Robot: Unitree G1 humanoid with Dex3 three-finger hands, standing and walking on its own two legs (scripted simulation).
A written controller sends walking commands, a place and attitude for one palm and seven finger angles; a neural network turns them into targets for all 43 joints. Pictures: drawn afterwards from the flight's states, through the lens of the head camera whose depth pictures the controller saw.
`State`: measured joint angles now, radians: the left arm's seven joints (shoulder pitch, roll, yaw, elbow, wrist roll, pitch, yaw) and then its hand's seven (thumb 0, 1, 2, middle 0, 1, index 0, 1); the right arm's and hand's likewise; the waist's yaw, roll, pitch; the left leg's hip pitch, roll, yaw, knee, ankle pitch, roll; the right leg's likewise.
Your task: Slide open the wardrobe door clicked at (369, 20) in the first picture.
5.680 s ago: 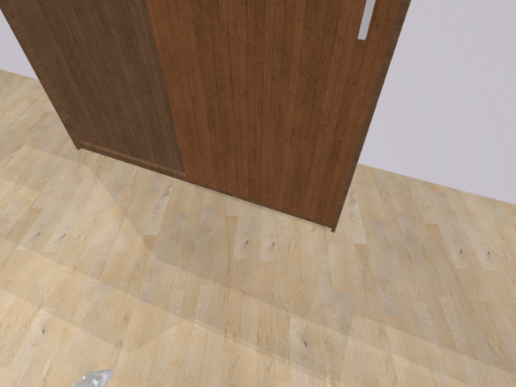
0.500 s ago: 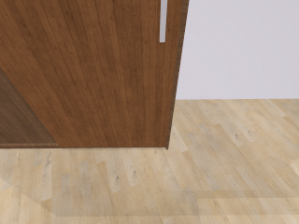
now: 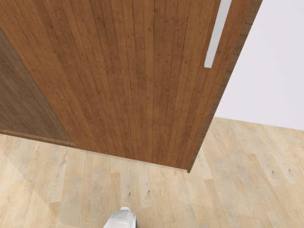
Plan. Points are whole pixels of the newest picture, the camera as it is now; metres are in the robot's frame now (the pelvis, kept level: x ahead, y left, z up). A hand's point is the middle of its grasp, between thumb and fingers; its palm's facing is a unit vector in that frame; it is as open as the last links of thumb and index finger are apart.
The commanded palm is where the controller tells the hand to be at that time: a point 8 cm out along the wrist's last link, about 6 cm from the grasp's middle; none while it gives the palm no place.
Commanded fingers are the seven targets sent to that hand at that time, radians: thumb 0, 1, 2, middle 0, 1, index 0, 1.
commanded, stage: take the last steps up to it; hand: right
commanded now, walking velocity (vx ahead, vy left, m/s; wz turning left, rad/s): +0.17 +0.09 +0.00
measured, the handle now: (220, 15) +0.56 -0.10 +0.28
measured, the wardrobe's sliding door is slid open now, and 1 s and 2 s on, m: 0.00 0.00 0.00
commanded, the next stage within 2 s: come to a stop and stand still in 0.02 s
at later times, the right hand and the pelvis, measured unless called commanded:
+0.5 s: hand out of the picture +0.14 -0.17 -0.17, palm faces +0.09 +0.97 -0.23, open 7.3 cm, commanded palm none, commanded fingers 0.00 -0.90 -0.90 0.20 0.30 0.20 0.30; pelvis +0.08 +0.02 -0.01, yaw -1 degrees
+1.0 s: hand out of the picture +0.03 -0.14 -0.16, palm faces +0.03 +0.98 -0.22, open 7.3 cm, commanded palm none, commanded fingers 0.00 -0.90 -0.90 0.20 0.30 0.20 0.30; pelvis +0.03 +0.04 +0.00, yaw +0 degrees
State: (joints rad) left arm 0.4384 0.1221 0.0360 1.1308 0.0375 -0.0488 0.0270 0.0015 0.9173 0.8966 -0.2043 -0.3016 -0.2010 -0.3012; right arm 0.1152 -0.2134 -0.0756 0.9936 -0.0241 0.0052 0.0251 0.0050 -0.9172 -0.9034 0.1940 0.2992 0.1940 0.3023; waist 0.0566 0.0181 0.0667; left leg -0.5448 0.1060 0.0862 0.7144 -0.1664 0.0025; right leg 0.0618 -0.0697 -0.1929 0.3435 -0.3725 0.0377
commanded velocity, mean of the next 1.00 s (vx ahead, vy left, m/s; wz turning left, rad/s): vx -0.05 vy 0.00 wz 0.00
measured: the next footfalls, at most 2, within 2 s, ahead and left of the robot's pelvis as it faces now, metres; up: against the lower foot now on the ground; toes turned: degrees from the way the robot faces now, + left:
left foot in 0.06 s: +0.19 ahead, +0.14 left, +0.00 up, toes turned +8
right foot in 0.54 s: +0.12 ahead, -0.09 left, +0.00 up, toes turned -1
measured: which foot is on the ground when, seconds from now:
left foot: up 0.00-0.04, down 0.06-0.54, up 0.56-0.90, down 0.92-1.00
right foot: down 0.00-0.06, up 0.08-0.52, down 0.54-1.00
